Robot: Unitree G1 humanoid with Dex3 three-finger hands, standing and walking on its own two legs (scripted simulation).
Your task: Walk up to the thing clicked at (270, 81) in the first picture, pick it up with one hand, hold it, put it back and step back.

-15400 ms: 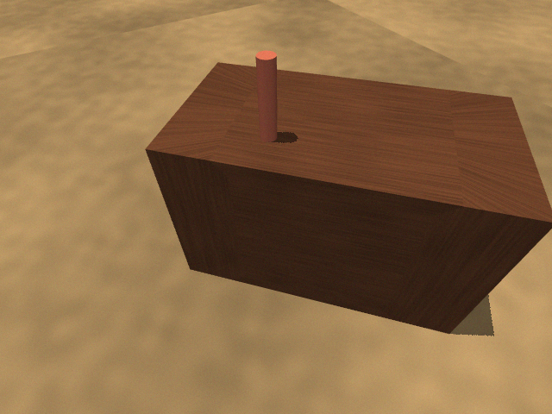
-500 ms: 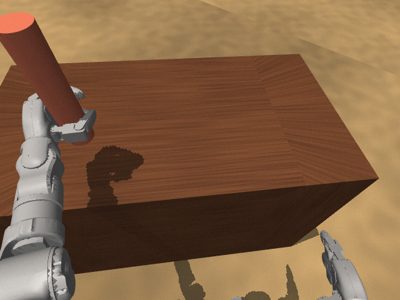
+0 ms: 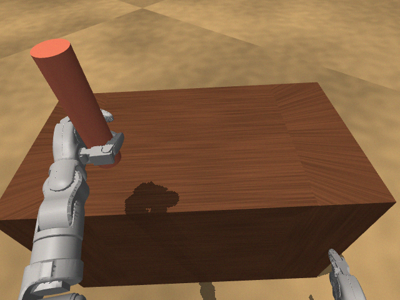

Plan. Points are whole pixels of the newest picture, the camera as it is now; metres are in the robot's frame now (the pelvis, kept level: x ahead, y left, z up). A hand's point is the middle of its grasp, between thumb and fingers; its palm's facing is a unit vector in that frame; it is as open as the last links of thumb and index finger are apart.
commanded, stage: lift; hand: left
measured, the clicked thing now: (86, 115) +0.39 +0.19 +0.21
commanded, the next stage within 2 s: hold in 0.54 s
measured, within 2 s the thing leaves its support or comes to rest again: neither
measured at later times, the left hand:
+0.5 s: hand (95, 144) +0.35 +0.17 +0.19, palm faces +0.17 -0.99 -0.02, open 7.1 cm
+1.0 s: hand (87, 139) +0.34 +0.18 +0.21, palm faces +0.17 -0.99 +0.00, open 7.1 cm
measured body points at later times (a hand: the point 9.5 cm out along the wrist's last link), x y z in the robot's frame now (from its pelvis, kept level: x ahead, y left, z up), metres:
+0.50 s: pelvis -0.01 -0.01 +0.01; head -0.03 -0.03 +0.46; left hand +0.33 +0.23 +0.19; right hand +0.15 -0.26 -0.06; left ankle +0.01 +0.14 -0.71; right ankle -0.02 -0.14 -0.71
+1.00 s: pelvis +0.00 +0.00 +0.01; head -0.02 -0.02 +0.46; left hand +0.32 +0.23 +0.21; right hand +0.16 -0.26 -0.06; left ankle +0.01 +0.14 -0.71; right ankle -0.02 -0.14 -0.71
